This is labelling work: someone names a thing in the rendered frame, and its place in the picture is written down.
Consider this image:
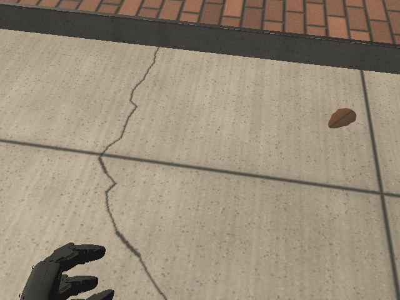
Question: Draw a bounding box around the robot left hand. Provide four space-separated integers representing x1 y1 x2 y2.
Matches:
19 242 114 300

